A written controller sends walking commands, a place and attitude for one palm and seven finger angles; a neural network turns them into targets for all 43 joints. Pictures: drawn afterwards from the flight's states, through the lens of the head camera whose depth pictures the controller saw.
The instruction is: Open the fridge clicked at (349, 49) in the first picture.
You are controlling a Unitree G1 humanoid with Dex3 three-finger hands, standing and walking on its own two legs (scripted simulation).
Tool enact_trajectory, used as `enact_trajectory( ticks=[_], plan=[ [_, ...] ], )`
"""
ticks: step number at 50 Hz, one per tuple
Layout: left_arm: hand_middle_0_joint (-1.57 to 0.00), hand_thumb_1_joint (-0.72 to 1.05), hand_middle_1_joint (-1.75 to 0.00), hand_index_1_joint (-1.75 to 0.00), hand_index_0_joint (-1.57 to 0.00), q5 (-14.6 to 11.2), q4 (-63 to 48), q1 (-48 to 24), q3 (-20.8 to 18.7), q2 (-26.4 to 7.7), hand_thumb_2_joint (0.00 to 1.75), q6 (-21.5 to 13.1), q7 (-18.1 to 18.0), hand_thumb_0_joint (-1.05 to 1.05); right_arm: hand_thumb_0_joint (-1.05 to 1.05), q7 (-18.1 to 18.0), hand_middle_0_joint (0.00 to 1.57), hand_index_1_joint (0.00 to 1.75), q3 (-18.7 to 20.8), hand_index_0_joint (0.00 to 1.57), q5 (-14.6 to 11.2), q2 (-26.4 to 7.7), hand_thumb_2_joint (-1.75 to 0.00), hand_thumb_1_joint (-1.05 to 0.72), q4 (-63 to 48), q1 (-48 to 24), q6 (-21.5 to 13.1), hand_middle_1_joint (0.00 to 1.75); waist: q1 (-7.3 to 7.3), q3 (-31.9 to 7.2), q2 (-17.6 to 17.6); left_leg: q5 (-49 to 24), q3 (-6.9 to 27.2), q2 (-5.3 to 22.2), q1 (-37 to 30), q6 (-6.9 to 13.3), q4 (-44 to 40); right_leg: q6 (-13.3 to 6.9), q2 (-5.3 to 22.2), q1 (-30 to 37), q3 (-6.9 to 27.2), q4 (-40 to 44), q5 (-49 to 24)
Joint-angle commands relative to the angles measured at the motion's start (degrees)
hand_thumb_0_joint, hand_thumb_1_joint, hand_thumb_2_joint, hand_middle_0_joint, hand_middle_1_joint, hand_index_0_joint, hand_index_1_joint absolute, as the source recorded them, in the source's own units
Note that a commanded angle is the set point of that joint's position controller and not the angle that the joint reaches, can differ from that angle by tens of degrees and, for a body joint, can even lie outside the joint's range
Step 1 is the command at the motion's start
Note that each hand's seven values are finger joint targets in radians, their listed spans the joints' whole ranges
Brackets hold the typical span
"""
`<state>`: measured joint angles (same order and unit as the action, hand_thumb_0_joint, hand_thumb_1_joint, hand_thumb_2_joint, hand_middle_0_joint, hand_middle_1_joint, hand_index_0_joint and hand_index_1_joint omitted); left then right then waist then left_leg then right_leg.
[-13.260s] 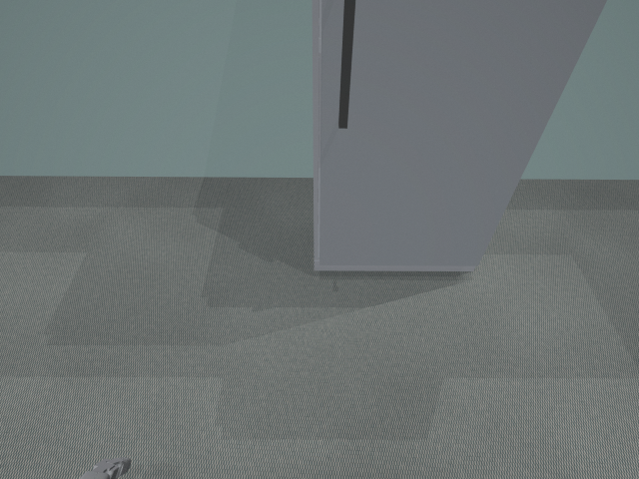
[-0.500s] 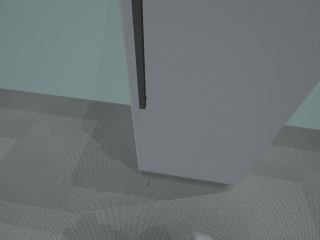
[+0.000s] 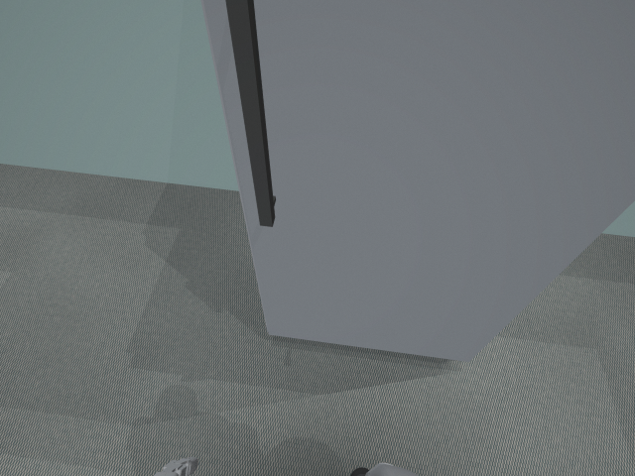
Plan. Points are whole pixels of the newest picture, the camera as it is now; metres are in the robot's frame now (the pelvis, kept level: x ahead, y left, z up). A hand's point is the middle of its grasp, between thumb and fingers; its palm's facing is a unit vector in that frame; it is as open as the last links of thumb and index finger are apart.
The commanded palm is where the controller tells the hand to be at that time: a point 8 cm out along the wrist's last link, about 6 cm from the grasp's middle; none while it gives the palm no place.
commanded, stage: come to a stop and stand still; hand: left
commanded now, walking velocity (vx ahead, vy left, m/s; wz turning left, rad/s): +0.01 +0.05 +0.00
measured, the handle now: (259, 118) +0.52 +0.10 +0.15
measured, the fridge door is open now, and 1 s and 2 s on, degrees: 0 0 0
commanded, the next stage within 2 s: look again from close up in 1.14 s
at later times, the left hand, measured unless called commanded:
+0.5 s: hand out of the picture -0.05 +0.18 -0.16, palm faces +0.00 -0.98 -0.20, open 7.4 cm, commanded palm none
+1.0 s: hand out of the picture -0.11 +0.13 -0.16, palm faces +0.02 -0.99 -0.14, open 7.4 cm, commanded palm none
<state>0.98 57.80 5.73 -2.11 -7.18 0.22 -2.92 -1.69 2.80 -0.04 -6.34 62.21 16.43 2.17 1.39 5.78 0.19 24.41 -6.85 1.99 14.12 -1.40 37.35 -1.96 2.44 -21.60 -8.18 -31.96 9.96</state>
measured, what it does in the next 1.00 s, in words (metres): steps on the spot: right foot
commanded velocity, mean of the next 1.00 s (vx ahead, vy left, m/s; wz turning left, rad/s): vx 0.00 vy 0.00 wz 0.00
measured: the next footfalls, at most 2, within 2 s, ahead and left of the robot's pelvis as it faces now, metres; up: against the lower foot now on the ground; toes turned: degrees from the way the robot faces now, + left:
right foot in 0.40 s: -0.04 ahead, -0.12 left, +0.00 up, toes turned -4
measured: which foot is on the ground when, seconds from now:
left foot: down 0.00-1.00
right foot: down 0.00-0.06, up 0.08-0.38, down 0.40-1.00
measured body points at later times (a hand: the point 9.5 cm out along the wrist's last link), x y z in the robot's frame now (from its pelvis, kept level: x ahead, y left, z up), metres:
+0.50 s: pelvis -0.05 +0.02 +0.01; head -0.05 +0.01 +0.46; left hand -0.04 +0.24 -0.14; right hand -0.05 -0.21 -0.15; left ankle -0.03 +0.09 -0.73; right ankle -0.08 -0.12 -0.73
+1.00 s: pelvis -0.08 -0.01 +0.02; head -0.08 -0.01 +0.47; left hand -0.11 +0.18 -0.15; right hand -0.14 -0.21 -0.15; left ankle -0.03 +0.09 -0.73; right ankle -0.08 -0.12 -0.73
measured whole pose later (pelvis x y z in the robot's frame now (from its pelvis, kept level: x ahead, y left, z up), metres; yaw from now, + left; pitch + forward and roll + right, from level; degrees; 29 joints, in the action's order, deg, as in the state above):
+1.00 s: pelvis -0.08 -0.01 +0.02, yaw -1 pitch -1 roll +0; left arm 0.7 66.3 20.3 0.2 -4.6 -0.1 -2.6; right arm -1.6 1.5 0.4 -5.5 67.2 21.2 0.6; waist 0.9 0.8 0.2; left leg 8.3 -8.6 1.4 13.2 1.9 22.5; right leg -0.9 0.3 -10.7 -2.8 -24.5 12.8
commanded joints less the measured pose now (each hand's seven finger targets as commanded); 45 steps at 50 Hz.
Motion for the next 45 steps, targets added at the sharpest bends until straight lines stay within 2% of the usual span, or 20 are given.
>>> enact_trajectory(
  ticks=[1, 2, 3, 4, 5, 7, 8, 10, 12, 14, 16, 18, 20, 21, 22, 23, 24, 31, 36, 45],
  plan=[
    [-0.20, 0.90, -0.30, -0.30, -0.20, 0.0, -1.7, 3.3, -2.5, -9.2, 0.90, 0.5, -0.5, 0.00, 0.00, -0.1, 0.20, 0.30, 0.8, 0.20, 0.5, -3.4, -0.90, -0.90, -0.7, 10.4, -0.8, 0.30, 0.47, -12.8, -2.2, -9.6, 2.9, 2.7, -6.8, 0.2, -12.1, -5.5, 12.8, 6.8, 13.8, 5.0, -17.6],
    [-0.20, 0.90, -0.30, -0.30, -0.20, -0.2, -2.4, 2.8, -2.0, -6.8, 0.90, 1.1, -0.2, 0.00, 0.00, -0.1, 0.20, 0.30, 1.1, 0.20, 0.9, -5.1, -0.90, -0.90, -1.4, 9.6, -1.0, 0.30, 0.34, -10.2, 6.7, -11.8, 9.9, 8.4, -6.5, 2.8, -17.7, -1.9, 6.5, 1.9, 8.6, 1.4, -3.2],
    [-0.20, 0.90, -0.30, -0.30, -0.20, -0.2, -3.4, 1.4, -1.6, -4.9, 0.90, 1.9, 0.1, 0.00, 0.00, -0.1, 0.20, 0.30, 1.3, 0.20, 1.4, -7.5, -0.90, -0.90, -3.3, 6.0, -1.0, 0.30, -0.12, -4.7, 15.9, -16.1, 16.7, 15.1, 0.4, 6.0, -24.2, 1.6, 0.8, -0.5, 3.5, -5.0, 8.6],
    [-0.20, 0.90, -0.30, -0.30, -0.20, 0.3, -2.9, 0.6, -1.9, -5.8, 0.90, 2.6, 0.0, 0.00, 0.00, -0.6, 0.20, 0.30, 1.2, 0.20, 1.6, -7.5, -0.90, -0.90, -4.2, 2.6, -1.2, 0.30, -0.10, -1.2, 14.6, -21.3, 17.7, 16.8, 4.7, 8.0, -26.0, 1.9, -0.5, -0.2, 7.0, -14.1, 15.6],
    [-0.20, 0.90, -0.30, -0.30, -0.20, 0.4, -1.9, 2.9, -2.1, -5.8, 0.90, 2.9, 0.1, 0.00, 0.00, -1.1, 0.20, 0.30, 0.9, 0.20, 1.6, -7.3, -0.90, -0.90, -4.6, 1.2, -1.5, 0.30, -1.30, -0.6, 10.8, -24.7, 15.4, 16.1, 4.9, 8.4, -25.3, 1.8, -0.5, -1.4, 10.3, -20.2, 16.1],
    [-0.20, 0.90, -0.30, -0.30, -0.20, 0.4, -0.2, 5.9, -2.0, -5.1, 0.90, 2.5, 0.3, 0.00, 0.00, -1.4, 0.20, 0.30, 0.7, 0.20, 1.4, -6.9, -0.90, -0.90, -4.7, 0.4, -2.2, 0.30, -2.35, -1.4, 4.8, -31.3, 12.1, 14.2, -0.7, 8.8, -21.5, 1.9, -0.8, -4.7, 10.8, -24.4, 14.1],
    [-0.20, 0.90, -0.30, -0.30, -0.20, 0.3, 0.4, 6.5, -1.9, -4.7, 0.90, 2.3, 0.3, 0.00, 0.00, -1.4, 0.20, 0.30, 0.6, 0.20, 1.4, -7.3, -0.90, -0.90, -4.5, 0.7, -2.4, 0.30, -2.22, -2.1, 4.3, -34.7, 11.1, 13.6, -3.7, 8.8, -20.6, 2.5, -0.6, -5.6, 11.1, -24.6, 13.5],
    [-0.20, 0.90, -0.30, -0.30, -0.20, 0.1, 0.9, 7.1, -1.3, -4.3, 0.90, 2.0, 0.4, 0.00, 0.00, -1.4, 0.20, 0.30, 0.5, 0.20, 1.2, -7.7, -0.90, -0.90, -3.9, 1.3, -2.7, 0.30, -1.80, -4.3, 3.0, -38.6, 9.7, 13.0, -9.2, 9.7, -19.5, 3.6, -0.2, -4.7, 9.9, -20.6, 13.4],
    [-0.20, 0.90, -0.30, -0.30, -0.20, 0.1, 1.1, 6.4, -0.6, -4.2, 0.90, 1.7, 0.5, 0.00, 0.00, -1.3, 0.20, 0.30, 0.7, 0.20, 1.0, -7.8, -0.90, -0.90, -3.1, 1.8, -2.7, 0.30, -0.86, -4.8, 4.1, -40.4, 9.2, 13.2, -11.8, 10.5, -19.0, 4.0, 0.6, -2.6, 8.1, -13.6, 14.3],
    [-0.20, 0.90, -0.30, -0.30, -0.20, -0.1, 1.0, 5.8, -0.1, -4.0, 0.90, 1.6, 0.4, 0.00, 0.00, -1.2, 0.20, 0.30, 0.8, 0.20, 1.0, -8.7, -0.90, -0.90, -1.9, 3.3, -2.6, 0.30, 0.09, -5.9, 5.8, -41.6, 10.9, 13.7, -13.8, 10.8, -18.8, 4.1, 0.9, 0.5, 7.1, -6.8, 15.2],
    [-0.20, 0.90, -0.30, -0.30, -0.20, -0.2, 2.2, 8.0, 0.2, -4.1, 0.90, 1.5, 0.2, 0.00, 0.00, -0.9, 0.20, 0.30, 0.8, 0.20, 0.8, -9.3, -0.90, -0.90, -1.3, 3.2, -2.5, 0.30, -0.50, -5.8, 4.8, -37.6, 11.6, 13.5, -11.2, 10.2, -18.9, 3.7, 1.0, 5.3, 6.6, -0.7, 11.7],
    [-0.20, 0.90, -0.30, -0.30, -0.20, -0.1, 4.3, 11.7, 0.5, -4.5, 0.90, 0.8, 0.1, 0.00, 0.00, -0.6, 0.20, 0.30, 0.5, 0.20, 0.4, -8.6, -0.90, -0.90, -1.0, 1.8, -2.6, 0.30, -2.01, -6.2, 2.5, -30.4, 9.9, 10.6, -7.6, 7.2, -16.9, 3.0, 1.7, 12.0, 7.3, 10.2, 0.5],
    [-0.20, 0.90, -0.30, -0.30, -0.20, -0.1, 5.1, 11.5, 0.9, -6.5, 0.90, -0.1, -0.1, 0.00, 0.00, -0.3, 0.20, 0.30, -0.1, 0.20, -0.2, -6.2, -0.90, -0.90, -1.1, 1.5, -2.6, 0.30, -0.65, -4.3, -1.7, -19.3, 7.2, 6.1, -4.7, 3.2, -17.2, 0.6, 6.3, 12.1, 13.2, 12.5, -5.6],
    [-0.20, 0.90, -0.30, -0.30, -0.20, -0.3, 5.2, 10.7, 1.1, -6.7, 0.90, -0.2, 0.0, 0.00, 0.00, 0.0, 0.20, 0.30, -0.3, 0.20, -0.1, -6.0, -0.90, -0.90, -0.8, 1.8, -2.6, 0.30, -0.02, -2.5, -1.1, -14.0, 7.1, 5.0, -5.2, 2.4, -19.2, 0.0, 7.0, 9.2, 13.0, 12.5, -2.6],
    [-0.20, 0.90, -0.30, -0.30, -0.20, -0.2, 5.2, 10.6, 1.2, -6.5, 0.90, 0.0, 0.1, 0.00, 0.00, 0.2, 0.20, 0.30, -0.2, 0.20, 0.1, -6.1, -0.90, -0.90, -0.4, 2.1, -2.5, 0.30, -0.11, -1.6, 1.3, -13.3, 7.8, 5.0, -5.1, 2.3, -20.5, 0.1, 5.9, 8.4, 12.0, 11.8, -0.5],
    [-0.20, 0.90, -0.30, -0.30, -0.20, -0.1, 5.5, 10.8, 1.1, -6.2, 0.90, -0.4, 0.2, 0.00, 0.00, 0.1, 0.20, 0.30, -0.4, 0.20, 0.4, -6.3, -0.90, -0.90, 0.1, 2.1, -2.5, 0.30, -0.21, -2.1, -3.8, -13.5, 7.4, 5.3, -6.0, 2.5, -19.9, 0.3, 4.6, 7.8, 12.1, 11.9, -0.1],
    [-0.20, 0.90, -0.30, -0.30, -0.20, -0.2, 5.8, 11.0, 1.5, -5.6, 0.90, -0.4, 0.2, 0.00, 0.00, 0.1, 0.20, 0.30, -0.3, 0.20, 0.3, -6.8, -0.90, -0.90, 0.5, 2.2, -2.5, 0.30, -0.18, -1.6, -5.1, -12.0, 7.0, 5.4, -6.8, 2.6, -20.1, 0.5, 4.8, 6.6, 11.9, 12.7, 2.1],
    [-0.20, 0.90, -0.30, -0.30, -0.20, -0.1, 6.7, 14.2, 1.7, -4.2, 0.90, -0.4, 0.1, 0.00, 0.00, 0.2, 0.20, 0.30, -0.7, 0.20, 0.4, -6.0, -0.90, -0.90, 2.1, 3.9, -2.4, 0.30, -0.76, 2.1, -1.1, -2.7, 8.2, 5.7, -3.2, 2.8, -24.0, 1.0, 3.7, 4.7, 11.6, 14.3, 8.7],
    [-0.20, 0.90, -0.30, -0.30, -0.20, -0.1, 7.0, 16.1, 1.6, -3.5, 0.90, -0.6, 0.1, 0.00, 0.00, 0.2, 0.20, 0.30, -0.8, 0.20, 0.5, -4.7, -0.90, -0.90, 2.9, 5.7, -2.1, 0.30, -0.68, 2.5, -1.1, -2.2, 7.6, 5.2, -2.7, 2.6, -23.0, 0.8, 3.7, 3.0, 12.1, 15.7, 12.1],
    [-0.20, 0.90, -0.30, -0.30, -0.20, -0.1, 7.3, 17.9, 1.6, -2.2, 0.90, -1.0, 0.0, 0.00, 0.00, -0.1, 0.20, 0.30, -0.9, 0.20, 0.6, -3.2, -0.90, -0.90, 3.5, 8.2, -2.4, 0.30, -0.66, 1.2, -0.8, -3.7, 7.4, 5.1, -2.0, 2.6, -21.5, 0.3, 3.6, 2.6, 12.5, 15.6, 12.1]
  ],
)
